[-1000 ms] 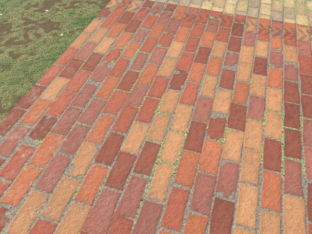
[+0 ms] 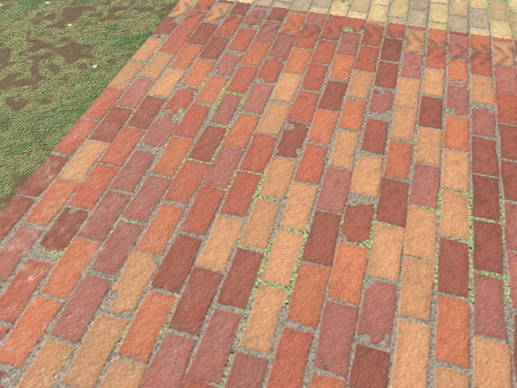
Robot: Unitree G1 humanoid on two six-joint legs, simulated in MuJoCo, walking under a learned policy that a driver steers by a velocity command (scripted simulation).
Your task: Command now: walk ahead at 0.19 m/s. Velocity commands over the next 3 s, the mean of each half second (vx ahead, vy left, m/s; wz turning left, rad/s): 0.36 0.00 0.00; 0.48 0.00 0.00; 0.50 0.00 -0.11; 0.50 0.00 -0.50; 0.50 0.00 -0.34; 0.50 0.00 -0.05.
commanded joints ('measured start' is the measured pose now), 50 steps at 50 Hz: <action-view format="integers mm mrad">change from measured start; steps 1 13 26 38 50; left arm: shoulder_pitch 150 -160 -427 -93 117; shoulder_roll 125 91 31 27 191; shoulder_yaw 35 15 9 18 54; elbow -12 -111 -223 -49 19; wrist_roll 24 3 7 -42 -75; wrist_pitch -60 -117 -26 -82 -67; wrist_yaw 34 -13 -39 8 32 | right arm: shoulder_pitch -140 173 233 48 -345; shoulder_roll -67 -72 -72 -57 -83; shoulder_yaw -26 -3 37 1 11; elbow -99 16 86 -77 -223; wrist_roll -24 -47 7 95 77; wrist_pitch -68 -117 -102 -94 -68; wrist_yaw -7 -14 35 -28 -13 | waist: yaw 101 -83 -35 -50 50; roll -168 56 85 -34 -27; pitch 108 113 74 -23 83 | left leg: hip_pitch -372 404 311 -413 -421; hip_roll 34 362 260 122 101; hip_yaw -36 -477 -60 -82 -6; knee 317 -337 -362 869 45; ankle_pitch -94 10 849 126 475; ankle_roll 35 285 182 8 -27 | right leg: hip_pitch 108 -928 -542 -3 116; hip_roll -403 -9 -53 -255 -246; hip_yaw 512 207 -30 245 92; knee -347 1078 207 -246 -249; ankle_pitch -415 -73 237 237 333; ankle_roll -259 -99 -27 -180 -125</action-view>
